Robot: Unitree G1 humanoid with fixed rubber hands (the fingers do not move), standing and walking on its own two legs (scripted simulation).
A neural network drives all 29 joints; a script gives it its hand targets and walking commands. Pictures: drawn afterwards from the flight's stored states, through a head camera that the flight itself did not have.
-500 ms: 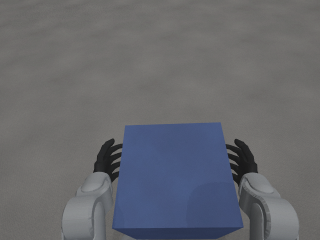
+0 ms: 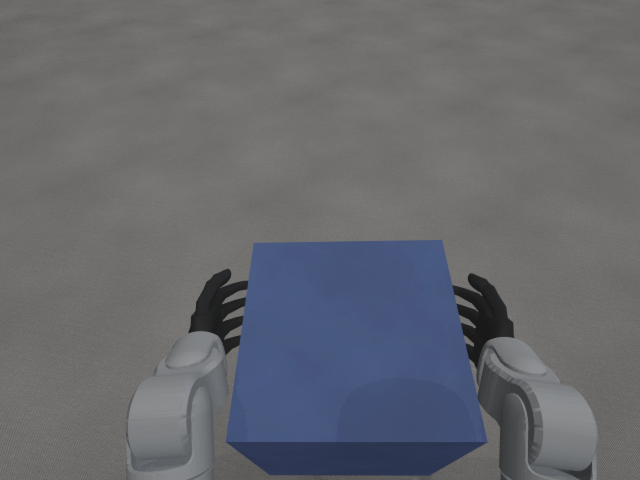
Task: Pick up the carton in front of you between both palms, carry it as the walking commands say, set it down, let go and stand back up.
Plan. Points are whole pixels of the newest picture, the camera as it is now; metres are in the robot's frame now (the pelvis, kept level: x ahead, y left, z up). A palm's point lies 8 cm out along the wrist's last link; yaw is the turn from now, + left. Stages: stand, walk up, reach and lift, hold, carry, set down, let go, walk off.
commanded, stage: carry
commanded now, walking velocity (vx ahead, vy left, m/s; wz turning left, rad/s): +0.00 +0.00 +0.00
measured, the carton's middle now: (348, 368) +0.24 +0.00 +0.02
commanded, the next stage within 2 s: none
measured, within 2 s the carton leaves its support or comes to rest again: neither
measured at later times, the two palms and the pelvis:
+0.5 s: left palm (216, 373) +0.21 +0.14 +0.08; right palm (505, 379) +0.20 -0.16 +0.08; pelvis -0.03 -0.01 +0.00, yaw +0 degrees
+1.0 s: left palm (233, 371) +0.23 +0.13 +0.03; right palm (487, 377) +0.23 -0.17 +0.03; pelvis -0.05 -0.01 +0.00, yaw -1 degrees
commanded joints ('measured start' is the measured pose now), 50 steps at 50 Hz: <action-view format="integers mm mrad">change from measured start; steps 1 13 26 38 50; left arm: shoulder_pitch -298 -321 -396 -472 -608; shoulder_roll -735 -726 -686 -702 -793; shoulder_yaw -608 -611 -563 -470 -383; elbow -58 -53 133 378 671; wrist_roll -245 -248 -177 -92 -18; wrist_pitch -1 4 -84 -283 -547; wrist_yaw -101 -103 -166 -223 -293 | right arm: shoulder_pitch -340 -339 -413 -490 -638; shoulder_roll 748 730 668 694 787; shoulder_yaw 625 612 563 469 380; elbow -83 -74 110 352 643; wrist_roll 261 243 175 84 20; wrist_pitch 5 14 -73 -277 -543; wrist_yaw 114 111 177 236 311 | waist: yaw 9 10 10 9 11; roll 1 10 17 24 31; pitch -200 -134 -77 -110 -165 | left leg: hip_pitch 239 219 190 200 218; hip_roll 126 126 124 130 136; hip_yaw -120 -119 -144 -144 -144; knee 32 8 -74 -86 -70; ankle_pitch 581 411 176 169 226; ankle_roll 2 -8 -19 -25 -19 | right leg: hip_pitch -39 -89 -163 -173 -151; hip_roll -89 -87 -77 -73 -65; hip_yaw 25 37 62 69 71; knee -8 -34 -94 -91 -59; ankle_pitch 606 463 201 178 209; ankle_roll -1 -29 -57 -60 -61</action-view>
